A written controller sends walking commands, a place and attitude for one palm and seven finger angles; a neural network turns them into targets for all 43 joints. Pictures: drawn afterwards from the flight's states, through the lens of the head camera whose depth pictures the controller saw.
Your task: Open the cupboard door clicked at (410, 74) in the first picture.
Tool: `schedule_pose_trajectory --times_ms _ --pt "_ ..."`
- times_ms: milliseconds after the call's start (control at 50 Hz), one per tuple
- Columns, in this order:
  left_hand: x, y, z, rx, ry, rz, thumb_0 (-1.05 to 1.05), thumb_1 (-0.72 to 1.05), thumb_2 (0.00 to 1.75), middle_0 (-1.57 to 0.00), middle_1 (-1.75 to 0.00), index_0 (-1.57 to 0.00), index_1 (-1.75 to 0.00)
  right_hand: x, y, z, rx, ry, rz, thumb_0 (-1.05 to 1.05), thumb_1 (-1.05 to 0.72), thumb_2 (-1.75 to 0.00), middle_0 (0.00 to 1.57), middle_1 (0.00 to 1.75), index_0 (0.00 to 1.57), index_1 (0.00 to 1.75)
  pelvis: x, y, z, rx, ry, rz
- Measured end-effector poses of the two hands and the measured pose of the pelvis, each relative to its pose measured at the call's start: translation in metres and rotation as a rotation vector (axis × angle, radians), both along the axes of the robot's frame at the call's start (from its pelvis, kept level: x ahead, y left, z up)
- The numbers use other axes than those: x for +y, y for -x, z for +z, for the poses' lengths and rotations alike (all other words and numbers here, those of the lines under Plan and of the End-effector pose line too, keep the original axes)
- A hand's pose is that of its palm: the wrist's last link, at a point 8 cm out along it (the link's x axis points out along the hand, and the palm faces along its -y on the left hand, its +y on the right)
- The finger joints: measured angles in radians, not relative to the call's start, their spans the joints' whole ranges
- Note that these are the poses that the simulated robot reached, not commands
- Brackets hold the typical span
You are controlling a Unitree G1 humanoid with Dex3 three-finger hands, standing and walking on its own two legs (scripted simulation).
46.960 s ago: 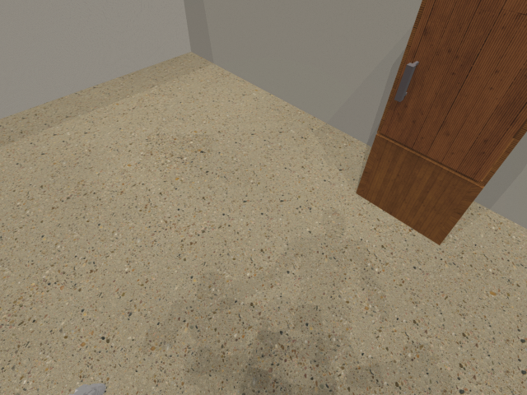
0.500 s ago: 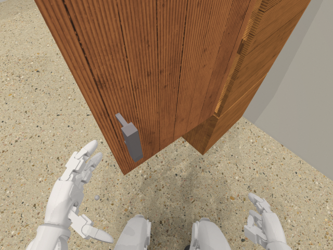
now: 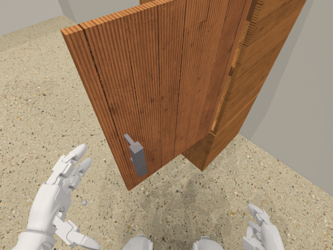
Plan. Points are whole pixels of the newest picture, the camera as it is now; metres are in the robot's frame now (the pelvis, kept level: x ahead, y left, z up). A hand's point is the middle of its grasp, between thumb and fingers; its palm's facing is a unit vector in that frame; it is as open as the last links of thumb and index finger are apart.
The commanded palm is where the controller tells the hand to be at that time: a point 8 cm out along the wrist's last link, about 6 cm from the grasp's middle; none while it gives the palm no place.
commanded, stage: draw the hand back to the body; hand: left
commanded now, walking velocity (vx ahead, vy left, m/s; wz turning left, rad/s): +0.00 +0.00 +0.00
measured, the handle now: (134, 155) +0.35 +0.11 +0.00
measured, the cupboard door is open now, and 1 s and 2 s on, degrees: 83 83 83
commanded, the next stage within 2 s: step back with the hand held close in 1.20 s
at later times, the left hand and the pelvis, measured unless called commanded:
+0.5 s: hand (28, 173) +0.23 +0.25 +0.16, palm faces +0.31 -0.86 -0.39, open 13.0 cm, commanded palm +0.18 +0.29 +0.19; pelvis +0.04 +0.01 +0.07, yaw +0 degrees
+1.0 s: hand out of the picture +0.23 +0.27 +0.24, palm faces +0.45 -0.80 -0.39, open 7.7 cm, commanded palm +0.18 +0.30 +0.26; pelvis +0.03 +0.01 +0.09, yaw -2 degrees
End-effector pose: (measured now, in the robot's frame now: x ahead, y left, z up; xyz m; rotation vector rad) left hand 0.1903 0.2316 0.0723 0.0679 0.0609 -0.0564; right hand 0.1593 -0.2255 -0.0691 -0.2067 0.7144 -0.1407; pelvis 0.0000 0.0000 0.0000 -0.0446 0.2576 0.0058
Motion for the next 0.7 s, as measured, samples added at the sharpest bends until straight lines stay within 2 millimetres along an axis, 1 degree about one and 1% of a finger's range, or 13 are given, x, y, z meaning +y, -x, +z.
schedule_pose_trajectory --times_ms 140,160,240,300,360,440,520,700 --pt "0.011 0.001 0.028 -0.023 -0.002 0.003 -0.01 -0.47 0.31 -0.16 -0.30 -0.15 -0.30 -0.001 -0.014 0.027 -0.060 0.011 -0.004 0.01 -0.90 -0.90 0.21 0.30 0.20 0.30 0.004 -0.010 0.017 -0.049 0.002 -0.001" --pt "0.013 0.001 0.032 -0.012 -0.046 0.020 -0.01 -0.45 0.32 -0.16 -0.30 -0.15 -0.30 0.000 -0.016 0.030 -0.064 0.015 -0.005 0.01 -0.90 -0.90 0.20 0.30 0.20 0.30 0.005 -0.012 0.019 -0.055 -0.001 -0.004" --pt "0.023 0.005 0.049 0.073 -0.203 0.160 -0.01 -0.37 0.36 -0.16 -0.30 -0.16 -0.30 0.005 -0.024 0.045 -0.072 0.018 -0.015 0.01 -0.90 -0.90 0.20 0.30 0.20 0.30 0.008 -0.019 0.034 -0.093 -0.008 -0.010" --pt "0.030 0.010 0.060 0.114 -0.267 0.249 -0.01 -0.28 0.39 -0.17 -0.30 -0.16 -0.30 0.010 -0.029 0.052 -0.071 0.012 -0.010 0.01 -0.90 -0.90 0.20 0.30 0.20 0.30 0.010 -0.024 0.044 -0.122 -0.012 -0.012" --pt "0.039 0.011 0.072 0.119 -0.305 0.316 -0.01 -0.19 0.43 -0.17 -0.30 -0.17 -0.30 0.016 -0.033 0.056 -0.065 0.008 0.010 0.01 -0.90 -0.90 0.20 0.30 0.20 0.30 0.012 -0.028 0.052 -0.151 -0.015 -0.009" --pt "0.049 0.007 0.091 0.080 -0.331 0.378 -0.01 -0.06 0.49 -0.17 -0.30 -0.17 -0.30 0.023 -0.037 0.060 -0.059 0.000 0.039 0.01 -0.90 -0.90 0.20 0.30 0.20 0.30 0.014 -0.033 0.061 -0.188 -0.019 -0.007" --pt "0.054 0.000 0.113 0.020 -0.342 0.404 -0.01 0.08 0.55 -0.18 -0.30 -0.18 -0.30 0.027 -0.042 0.065 -0.062 -0.011 0.057 0.01 -0.90 -0.90 0.20 0.30 0.20 0.30 0.015 -0.038 0.069 -0.221 -0.022 -0.009" --pt "0.066 -0.004 0.157 -0.102 -0.388 0.435 0.00 0.39 0.68 -0.19 -0.30 -0.19 -0.30 0.025 -0.051 0.077 -0.076 -0.020 0.072 0.01 -0.90 -0.90 0.21 0.30 0.20 0.30 0.013 -0.043 0.081 -0.276 -0.025 -0.019"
